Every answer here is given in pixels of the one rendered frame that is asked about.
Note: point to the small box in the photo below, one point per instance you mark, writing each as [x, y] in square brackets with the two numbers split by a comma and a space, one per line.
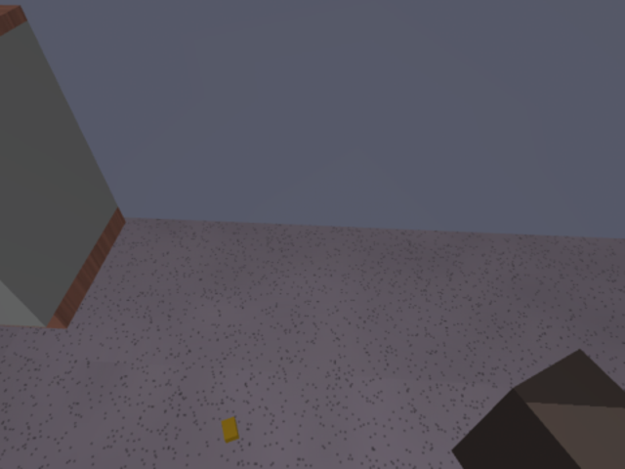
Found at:
[230, 430]

